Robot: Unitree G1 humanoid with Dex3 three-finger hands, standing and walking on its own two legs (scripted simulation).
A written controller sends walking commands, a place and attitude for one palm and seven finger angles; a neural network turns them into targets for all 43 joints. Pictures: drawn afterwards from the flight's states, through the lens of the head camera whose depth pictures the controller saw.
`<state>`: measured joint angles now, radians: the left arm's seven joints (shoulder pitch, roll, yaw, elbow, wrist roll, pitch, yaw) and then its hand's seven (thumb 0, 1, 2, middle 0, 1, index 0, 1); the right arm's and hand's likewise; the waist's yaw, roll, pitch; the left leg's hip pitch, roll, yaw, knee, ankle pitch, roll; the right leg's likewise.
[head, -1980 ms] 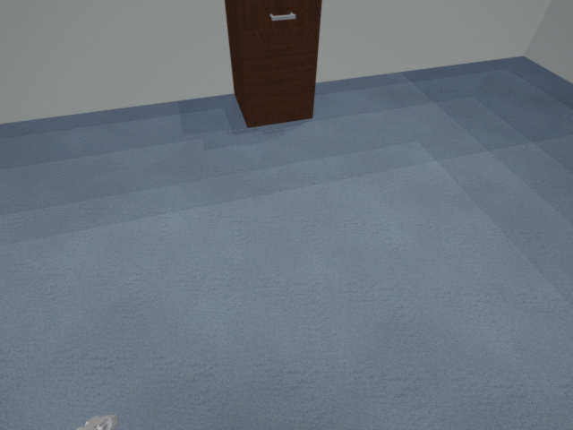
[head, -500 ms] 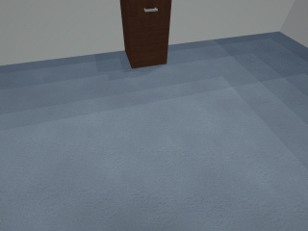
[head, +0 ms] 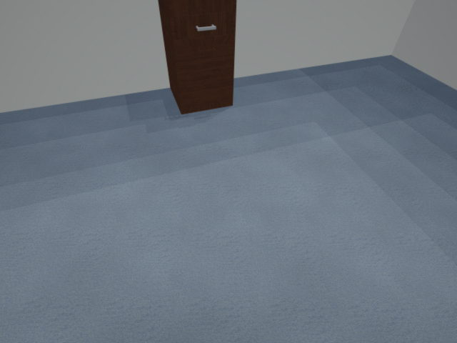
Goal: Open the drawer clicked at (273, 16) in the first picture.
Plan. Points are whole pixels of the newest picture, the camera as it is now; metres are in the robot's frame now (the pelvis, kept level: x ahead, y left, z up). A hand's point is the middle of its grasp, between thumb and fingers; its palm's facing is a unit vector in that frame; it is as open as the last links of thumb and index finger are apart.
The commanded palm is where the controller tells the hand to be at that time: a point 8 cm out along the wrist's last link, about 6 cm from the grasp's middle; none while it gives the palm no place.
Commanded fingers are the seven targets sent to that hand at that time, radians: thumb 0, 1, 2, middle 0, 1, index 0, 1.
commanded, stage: walk to a spot facing it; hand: left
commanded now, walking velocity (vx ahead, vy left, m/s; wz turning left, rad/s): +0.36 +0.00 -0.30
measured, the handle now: (205, 27) +1.94 +0.29 -0.13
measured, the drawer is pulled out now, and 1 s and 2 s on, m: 0.00 0.00 0.00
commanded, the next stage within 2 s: none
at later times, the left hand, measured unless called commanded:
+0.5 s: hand out of the picture +0.06 +0.15 -0.17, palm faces +0.01 -0.99 -0.13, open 7.4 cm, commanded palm none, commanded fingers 0.00 0.90 0.90 -0.20 -0.30 -0.20 -0.30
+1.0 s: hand (192, 195) +0.55 +0.15 -0.16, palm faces -0.25 -0.96 -0.15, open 7.4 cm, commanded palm none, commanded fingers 0.00 0.90 0.90 -0.20 -0.30 -0.20 -0.30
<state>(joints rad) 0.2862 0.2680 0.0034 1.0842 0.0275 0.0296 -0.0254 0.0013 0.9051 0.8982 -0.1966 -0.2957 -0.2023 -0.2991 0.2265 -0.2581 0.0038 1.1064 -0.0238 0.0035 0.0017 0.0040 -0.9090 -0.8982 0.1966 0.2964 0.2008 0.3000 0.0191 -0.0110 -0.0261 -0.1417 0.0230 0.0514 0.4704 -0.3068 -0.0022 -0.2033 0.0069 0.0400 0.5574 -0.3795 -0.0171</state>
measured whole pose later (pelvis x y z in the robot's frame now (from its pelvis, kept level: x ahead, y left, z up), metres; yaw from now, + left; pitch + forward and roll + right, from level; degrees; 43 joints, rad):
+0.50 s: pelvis +0.19 +0.00 -0.01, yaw -7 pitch +1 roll -1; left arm 0.54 0.10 0.02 1.18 0.03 -0.06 0.02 0.00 0.90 0.90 -0.20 -0.30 -0.21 -0.30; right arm 0.10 -0.16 -0.03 1.02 -0.01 -0.04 0.02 0.01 -0.91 -0.90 0.19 0.30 0.20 0.30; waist 0.06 -0.01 0.06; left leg -0.53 0.07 0.12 0.69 -0.20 0.01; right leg 0.11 0.02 0.05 0.33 -0.44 -0.01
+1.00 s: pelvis +0.41 +0.01 +0.00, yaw -13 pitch -1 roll +0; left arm 0.13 0.17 0.06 1.00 0.03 0.02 -0.03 0.00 0.91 0.90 -0.19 -0.29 -0.20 -0.30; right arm 0.48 -0.12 -0.02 1.15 -0.02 -0.09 -0.03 0.00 -0.92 -0.90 0.19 0.30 0.20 0.30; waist -0.05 -0.02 0.04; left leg 0.06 -0.03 0.24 0.29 -0.34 0.05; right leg -0.59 -0.10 -0.09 0.81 -0.11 0.01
